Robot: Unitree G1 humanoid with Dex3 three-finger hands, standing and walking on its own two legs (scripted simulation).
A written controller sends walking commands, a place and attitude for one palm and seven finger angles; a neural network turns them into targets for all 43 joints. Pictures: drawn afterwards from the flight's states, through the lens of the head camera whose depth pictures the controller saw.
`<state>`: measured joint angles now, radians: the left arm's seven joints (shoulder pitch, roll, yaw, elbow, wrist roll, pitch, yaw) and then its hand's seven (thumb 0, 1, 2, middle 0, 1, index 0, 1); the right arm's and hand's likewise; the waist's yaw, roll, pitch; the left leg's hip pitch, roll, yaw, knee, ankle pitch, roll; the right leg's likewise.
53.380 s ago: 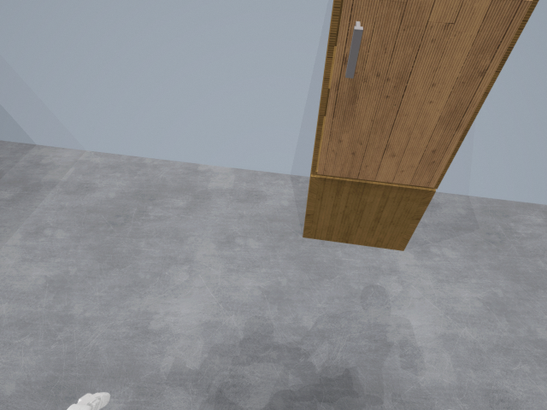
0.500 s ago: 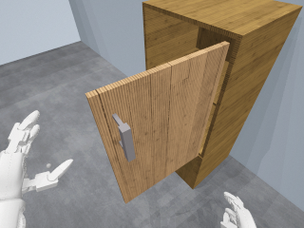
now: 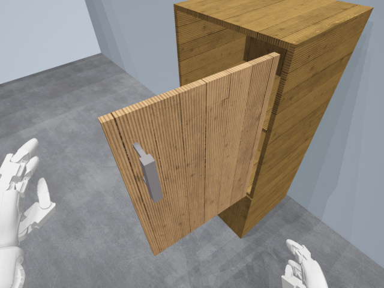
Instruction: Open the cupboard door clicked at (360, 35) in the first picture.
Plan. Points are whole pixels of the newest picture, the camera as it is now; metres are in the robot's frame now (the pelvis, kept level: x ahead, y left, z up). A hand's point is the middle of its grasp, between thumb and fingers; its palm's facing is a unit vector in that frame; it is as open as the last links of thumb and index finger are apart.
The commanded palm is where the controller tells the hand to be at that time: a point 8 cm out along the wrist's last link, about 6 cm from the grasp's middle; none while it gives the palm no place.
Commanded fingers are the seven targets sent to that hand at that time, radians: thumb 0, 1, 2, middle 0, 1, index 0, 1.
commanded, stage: draw the hand back to the body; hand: left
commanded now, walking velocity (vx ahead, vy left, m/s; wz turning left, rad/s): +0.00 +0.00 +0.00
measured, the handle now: (147, 172) +0.30 +0.14 +0.11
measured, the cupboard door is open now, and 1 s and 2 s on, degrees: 84 84 84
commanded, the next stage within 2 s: step back with the hand held close in 0.10 s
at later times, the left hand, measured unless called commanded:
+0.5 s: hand (48, 208) +0.18 +0.26 +0.15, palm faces +0.35 -0.79 -0.50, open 7.4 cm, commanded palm +0.12 +0.31 +0.17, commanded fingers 0.00 0.90 0.90 -0.20 -0.30 -0.20 -0.30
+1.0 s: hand (30, 253) +0.11 +0.25 +0.15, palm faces +0.33 -0.80 -0.50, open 7.4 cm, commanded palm +0.04 +0.30 +0.17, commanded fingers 0.00 0.90 0.90 -0.20 -0.30 -0.20 -0.30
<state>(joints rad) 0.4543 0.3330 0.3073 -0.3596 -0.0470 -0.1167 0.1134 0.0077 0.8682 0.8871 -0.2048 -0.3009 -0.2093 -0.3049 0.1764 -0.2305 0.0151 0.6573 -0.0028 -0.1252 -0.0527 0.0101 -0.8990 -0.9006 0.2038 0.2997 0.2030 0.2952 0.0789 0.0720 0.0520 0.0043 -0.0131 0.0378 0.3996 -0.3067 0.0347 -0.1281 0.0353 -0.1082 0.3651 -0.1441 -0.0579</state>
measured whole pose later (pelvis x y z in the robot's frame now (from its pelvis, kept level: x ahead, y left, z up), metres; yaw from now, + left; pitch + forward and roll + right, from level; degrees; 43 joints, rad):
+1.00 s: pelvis -0.10 +0.00 -0.01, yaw +0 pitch +2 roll +1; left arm 0.55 0.41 0.40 -0.55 -0.01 -0.18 0.12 0.01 0.89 0.90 -0.21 -0.30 -0.21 -0.31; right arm 0.15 -0.19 0.00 0.54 0.02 -0.06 -0.07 0.01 -0.90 -0.90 0.21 0.30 0.20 0.30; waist -0.02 -0.05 0.04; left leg -0.38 0.00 0.02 0.75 -0.39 0.00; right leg -0.32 0.01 0.01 0.53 -0.25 -0.04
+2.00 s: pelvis -0.32 +0.02 -0.01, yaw -1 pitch -3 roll +0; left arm 0.54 0.42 0.42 -0.55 0.00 -0.19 0.15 0.01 0.89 0.90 -0.21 -0.30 -0.21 -0.31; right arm 0.24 -0.18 0.00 0.63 -0.01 -0.16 -0.09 0.01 -0.90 -0.90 0.20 0.30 0.20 0.30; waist -0.02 -0.07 0.01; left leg -0.28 0.04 0.05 0.60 -0.27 0.01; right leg -0.40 -0.01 -0.05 0.90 -0.45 -0.01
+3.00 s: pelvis -0.32 +0.03 +0.00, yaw +3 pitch -2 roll +0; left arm 0.16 0.23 0.02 1.13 0.02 -0.01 0.02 0.00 0.91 0.90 -0.20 -0.30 -0.20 -0.30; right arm 0.15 -0.22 -0.02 1.10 -0.02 0.00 -0.01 0.00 -0.91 -0.90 0.20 0.30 0.20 0.29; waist 0.00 0.03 0.06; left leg -0.14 0.00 0.06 0.37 -0.19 0.02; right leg -0.16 -0.02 -0.05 0.38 -0.18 0.00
